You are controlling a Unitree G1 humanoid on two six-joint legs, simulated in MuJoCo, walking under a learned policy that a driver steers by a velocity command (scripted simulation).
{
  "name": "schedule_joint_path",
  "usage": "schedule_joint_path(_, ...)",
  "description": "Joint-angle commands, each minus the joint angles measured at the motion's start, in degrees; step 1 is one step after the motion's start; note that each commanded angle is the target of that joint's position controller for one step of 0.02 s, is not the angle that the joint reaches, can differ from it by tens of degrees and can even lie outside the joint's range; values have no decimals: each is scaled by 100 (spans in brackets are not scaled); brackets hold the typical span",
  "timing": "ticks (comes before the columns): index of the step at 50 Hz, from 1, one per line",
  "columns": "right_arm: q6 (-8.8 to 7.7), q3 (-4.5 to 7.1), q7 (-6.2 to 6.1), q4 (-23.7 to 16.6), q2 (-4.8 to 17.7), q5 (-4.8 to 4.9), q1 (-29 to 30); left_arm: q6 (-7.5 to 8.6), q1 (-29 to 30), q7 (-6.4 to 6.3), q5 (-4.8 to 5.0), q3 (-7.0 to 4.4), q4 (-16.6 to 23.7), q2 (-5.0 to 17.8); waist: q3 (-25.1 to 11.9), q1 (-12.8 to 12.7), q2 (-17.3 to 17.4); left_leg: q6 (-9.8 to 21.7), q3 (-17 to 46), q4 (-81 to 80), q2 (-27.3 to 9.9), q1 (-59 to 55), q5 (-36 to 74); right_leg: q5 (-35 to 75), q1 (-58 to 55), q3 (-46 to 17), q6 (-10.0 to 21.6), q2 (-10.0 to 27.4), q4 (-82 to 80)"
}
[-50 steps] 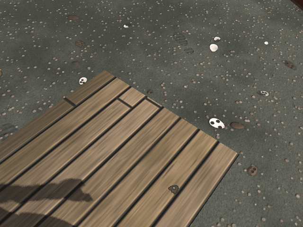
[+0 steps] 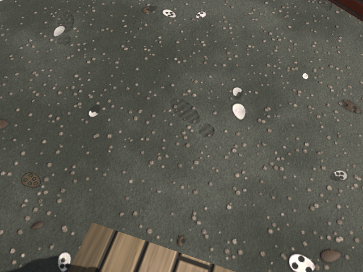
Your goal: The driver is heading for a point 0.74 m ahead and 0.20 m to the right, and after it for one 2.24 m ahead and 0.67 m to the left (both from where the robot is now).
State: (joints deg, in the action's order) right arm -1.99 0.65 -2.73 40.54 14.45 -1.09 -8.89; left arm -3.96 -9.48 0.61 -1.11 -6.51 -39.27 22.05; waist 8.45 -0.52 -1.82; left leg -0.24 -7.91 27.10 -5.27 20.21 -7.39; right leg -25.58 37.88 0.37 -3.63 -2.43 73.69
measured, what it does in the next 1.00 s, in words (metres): walks ahead, turning right: right foot, then left foot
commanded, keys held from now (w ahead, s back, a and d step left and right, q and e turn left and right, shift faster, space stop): s+e+shift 0.02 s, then w+e+shift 0.52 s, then w+shift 0.08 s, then w+q+shift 0.38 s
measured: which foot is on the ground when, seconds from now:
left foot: down 0.00-0.24, up 0.26-0.60, down 0.62-1.00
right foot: up 0.00-0.22, down 0.24-0.62, up 0.64-0.98, down 1.00-1.00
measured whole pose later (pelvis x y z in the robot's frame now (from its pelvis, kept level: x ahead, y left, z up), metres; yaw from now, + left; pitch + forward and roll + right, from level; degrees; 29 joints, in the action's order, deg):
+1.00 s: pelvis +0.55 -0.26 -0.01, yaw -29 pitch +3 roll +1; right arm -3.7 3.9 1.9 50.5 16.1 -0.1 -34.1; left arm 5.0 2.6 2.7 -2.6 2.1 -32.4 15.3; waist -1.1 8.0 0.0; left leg 0.7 9.1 23.1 1.8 0.1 -24.6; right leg -9.9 28.8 -1.9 0.7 1.5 32.1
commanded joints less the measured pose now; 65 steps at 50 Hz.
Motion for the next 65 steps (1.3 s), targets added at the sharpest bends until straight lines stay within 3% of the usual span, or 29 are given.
schedule_joint_path(1, -30, 209, -1, -413, 659, 20, 403, -160, -999, 101, -29, 103, 393, -205, -1586, -540, 1093, 1074, 476, -462, -1409, -758, 3947, 977, -783, -197, 196, 469, -976)
schedule_joint_path(4, -92, 271, 187, -488, 787, -106, 384, -221, -350, 215, 63, 165, 624, -175, -1458, -338, 1206, 596, 9, -869, -1466, 121, 169, 1863, -1811, 282, 440, 534, -2153)
schedule_joint_path(6, -36, 405, 240, -477, 1145, -155, 51, -247, 221, 331, 58, 101, 898, 123, -1255, -97, 1301, 499, 152, -1247, -1695, 67, -1963, 945, -1840, 551, 555, 533, -2447)
schedule_joint_path(10, 184, 580, 308, -400, 1553, -137, -494, -77, 552, 481, 0, 80, 1015, 198, -765, 188, 823, 273, 39, -1174, -1902, -466, -3905, -140, -2030, 1059, 885, 325, -3484)
schedule_joint_path(11, 244, 571, 337, -353, 1457, -128, -578, 6, -15, 449, -14, 60, 726, 162, -803, -25, 379, 170, -318, -434, -1643, -182, -4071, -195, -2744, 1029, 1009, 150, -3884)
schedule_joint_path(12, 284, 484, 387, -386, 1110, -137, -493, 109, -1158, 324, -39, -49, 233, 410, -857, -506, -871, -17, -958, 1675, -995, 552, -3631, -1051, -3661, 16, 1349, 399, -4730)
schedule_joint_path(13, 272, 298, 436, -888, 510, -172, 131, 176, -1614, 232, 35, -151, 244, 1025, -340, -762, -2259, -385, -680, 3941, 37, 3296, -3542, -2765, -4445, -3335, 2116, 1635, -5732)
schedule_joint_path(14, 185, 324, 443, -1249, 753, -288, 944, 253, -1547, 123, 75, -90, 459, 972, -131, -947, -1257, -385, 600, 4382, 223, 4213, -2855, -2252, -4235, -4511, 2359, 2137, -6510)
schedule_joint_path(17, -83, 393, 519, -939, 1083, -219, 400, 354, -1044, -69, 1, 14, 476, 676, -394, -285, -576, -345, 916, 3737, -138, 3267, -1314, -1052, -3840, -2959, 2140, 1530, -6368)
schedule_joint_path(20, 38, 365, 532, -751, 1012, -211, 359, 561, -957, -28, 30, 101, 418, 476, -425, -100, -192, -463, 827, 3173, 0, 2595, -751, 14, -3366, -2374, 2094, 1058, -6461)
schedule_joint_path(24, 87, 216, 562, -889, 728, -46, 1046, 697, -1152, -14, 24, 19, 265, 631, -329, -256, -150, -554, 820, 1633, 238, 2015, -162, 663, -3059, -2158, 2015, 781, -6345)
schedule_joint_path(27, 57, 214, 539, -1017, 807, 36, 1294, 770, -1158, -32, 71, -26, 191, 766, -418, -293, -328, -413, 877, 842, 311, 1017, 163, 1335, -2849, -2414, 1836, 963, -6257)
schedule_joint_path(30, -32, 371, 397, -588, 1094, 8, -200, 826, -941, 2, 45, 1, 68, 797, -999, 430, -237, -109, 577, 597, 589, -1029, -226, 3648, -2756, -2151, 1487, 936, -5123)
schedule_joint_path(31, -62, 488, 287, -244, 1298, -47, -1402, 833, -873, 33, 14, 25, 2, 748, -1633, 1044, 202, -12, 468, 615, 593, -2400, -563, 4162, -2380, -1697, 1338, 494, -3512)
schedule_joint_path(32, -106, 618, 160, -53, 1797, -210, -2565, 902, -945, 24, 27, 173, 77, 265, -2387, 1461, 1189, 175, 1741, 256, -390, -3627, -2738, 3060, -1359, -1182, 1177, -18, -1273)
schedule_joint_path(33, -142, 700, 218, 44, 2319, -309, -2509, 966, -1390, 73, 174, 362, 330, -420, -2611, 865, 3087, 648, 5298, -1447, -1479, -3872, -4816, -316, -24, -1098, 1009, -759, 169)
schedule_joint_path(34, -136, 570, 309, -92, 1622, -241, -1570, 931, -1136, 37, 77, 410, 207, -228, -1650, 529, 1998, 918, 5949, -1643, -1573, -3172, -4638, 209, 615, -1223, 1161, -402, 659)
schedule_joint_path(36, -155, 487, 381, 11, 1096, -116, -1358, 905, -359, 133, -163, 373, 199, 99, -1109, 481, 429, 1067, 4268, -1326, -1098, -2235, -3002, 856, 374, -862, 1114, 148, 168)
schedule_joint_path(40, -271, 362, 375, 399, 826, 11, -1499, 810, 206, 243, -315, 534, 602, -152, -470, 91, 837, 1333, 3492, -1717, -550, -1009, -2009, 678, 304, -564, 639, 590, -1048)
schedule_joint_path(44, -293, 524, 343, 280, 1210, 24, -1176, 855, 911, 369, -147, 726, 920, -271, -353, -9, 714, 1215, 2598, -2143, -163, 267, -1080, 1506, -1240, -140, 324, 443, -3252)
schedule_joint_path(47, -325, 587, 434, 277, 1371, 119, -1293, 847, 752, 280, -53, 619, 801, -39, -542, -92, 548, 1093, 2621, -2010, -367, 391, -267, 2049, -2550, -7, 337, 268, -3789)
schedule_joint_path(49, -331, 601, 461, 345, 1408, 122, -1416, 871, -122, 107, -129, 446, 469, 227, -1096, -508, 130, 881, 2278, -421, -17, 136, 1228, 1672, -3729, 82, 423, 57, -4199)
schedule_joint_path(50, -360, 582, 481, 331, 1326, 150, -1354, 906, -1029, -14, -223, 323, 272, 445, -1694, -992, -82, 744, 1947, 1181, 372, 680, 1309, 1276, -4940, -154, 530, 406, -4129)
schedule_joint_path(51, -402, 427, 441, 144, 696, 111, -1244, 924, -2174, -148, -338, 182, 192, 918, -2498, -1348, -1050, 651, 1582, 3304, 751, 1515, -1159, -1188, -5967, -1997, 668, 2026, -4642)
schedule_joint_path(52, -348, 331, 420, -179, 387, 356, -1601, 863, -1806, -181, -321, 131, 280, 1212, -2659, -795, -1976, 667, 1362, 4627, 966, 2561, -1973, -3069, -5778, -4911, 962, 2925, -6206)
schedule_joint_path(53, -213, 346, 381, -39, 606, 200, -1416, 839, -1076, -191, -263, 202, 371, 699, -1736, -483, -1144, 686, 1304, 5160, 530, 2993, -1359, -2949, -5031, -4610, 1125, 2805, -6214)
schedule_joint_path(55, -84, 361, 497, 42, 621, 25, -962, 901, -783, -111, -191, 346, 282, 15, -911, -297, -203, 600, 1232, 4804, 112, 2779, -840, -733, -3989, -2629, 1047, 2257, -6045)
schedule_joint_path(59, 188, 291, 695, -229, 348, -71, -352, 1093, -1051, -68, -9, 387, -177, -212, -447, -36, -393, 442, 1124, 4529, -182, 2906, -451, 1610, -3550, -813, 837, 1874, -6351)
schedule_joint_path(65, 183, 105, 891, -764, 375, -46, 1041, 1167, -1158, -112, -26, 363, -581, -109, -41, 41, 38, 657, 124, 2425, 132, 2151, 851, 3948, -3335, 1217, 542, 1292, -6792)
Next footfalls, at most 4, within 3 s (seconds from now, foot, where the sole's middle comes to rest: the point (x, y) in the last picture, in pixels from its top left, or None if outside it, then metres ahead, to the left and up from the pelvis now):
0.24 right None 0.09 -0.10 -0.77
0.62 left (205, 228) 0.52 -0.08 -0.77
1.00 right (303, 206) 0.62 -0.45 -0.77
1.44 left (277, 108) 1.09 -0.42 -0.77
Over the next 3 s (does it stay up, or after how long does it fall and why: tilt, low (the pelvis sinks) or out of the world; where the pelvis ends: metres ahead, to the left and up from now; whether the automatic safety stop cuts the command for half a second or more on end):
stays up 2.15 0.08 0.00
